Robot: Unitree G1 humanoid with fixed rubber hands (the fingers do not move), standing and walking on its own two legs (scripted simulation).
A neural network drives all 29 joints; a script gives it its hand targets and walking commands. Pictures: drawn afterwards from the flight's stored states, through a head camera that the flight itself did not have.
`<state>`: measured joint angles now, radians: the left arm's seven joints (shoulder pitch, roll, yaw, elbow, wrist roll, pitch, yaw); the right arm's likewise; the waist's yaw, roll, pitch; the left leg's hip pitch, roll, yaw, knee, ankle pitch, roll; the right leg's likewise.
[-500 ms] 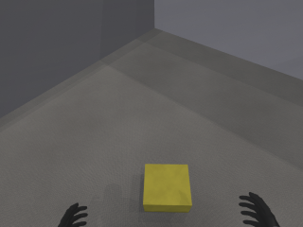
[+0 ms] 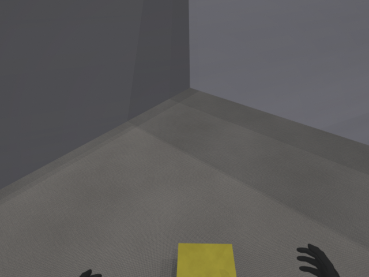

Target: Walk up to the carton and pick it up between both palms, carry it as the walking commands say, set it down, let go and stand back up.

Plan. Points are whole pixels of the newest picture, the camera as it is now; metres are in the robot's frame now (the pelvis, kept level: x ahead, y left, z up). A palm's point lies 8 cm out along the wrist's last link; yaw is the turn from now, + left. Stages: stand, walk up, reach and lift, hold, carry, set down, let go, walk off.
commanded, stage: stand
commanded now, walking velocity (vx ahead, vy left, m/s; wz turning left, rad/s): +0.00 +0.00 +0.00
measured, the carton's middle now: (205, 276) +0.43 -0.06 -0.67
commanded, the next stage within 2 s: none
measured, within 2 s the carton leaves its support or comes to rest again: neither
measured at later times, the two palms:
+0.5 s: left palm out of the picture +0.13 +0.26 -0.08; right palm out of the picture +0.14 -0.27 -0.05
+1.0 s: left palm out of the picture +0.13 +0.26 -0.08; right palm out of the picture +0.13 -0.27 -0.06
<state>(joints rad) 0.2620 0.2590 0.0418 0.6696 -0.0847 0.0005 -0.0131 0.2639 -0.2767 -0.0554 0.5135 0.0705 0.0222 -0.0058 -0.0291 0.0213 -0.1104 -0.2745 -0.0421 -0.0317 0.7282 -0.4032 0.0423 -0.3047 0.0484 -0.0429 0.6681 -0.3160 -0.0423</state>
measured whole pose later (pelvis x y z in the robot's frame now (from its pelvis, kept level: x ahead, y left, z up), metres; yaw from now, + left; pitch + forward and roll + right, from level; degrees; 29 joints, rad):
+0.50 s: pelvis +0.00 +0.00 +0.00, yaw +0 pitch -3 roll -2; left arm 0.26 0.26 0.04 0.70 -0.08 -0.01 -0.01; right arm 0.26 -0.28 -0.06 0.59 0.07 0.00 -0.02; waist -0.03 0.02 -0.11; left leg -0.27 -0.04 -0.03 0.73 -0.40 0.04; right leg -0.30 0.05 -0.04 0.67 -0.32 -0.04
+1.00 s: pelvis +0.00 +0.00 +0.00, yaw +0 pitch -3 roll -1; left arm 0.26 0.26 0.04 0.72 -0.08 -0.01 0.00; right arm 0.26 -0.28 -0.06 0.64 0.07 -0.02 -0.02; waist -0.03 0.03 -0.11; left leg -0.27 -0.04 -0.03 0.73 -0.40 0.04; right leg -0.31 0.05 -0.04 0.67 -0.31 -0.04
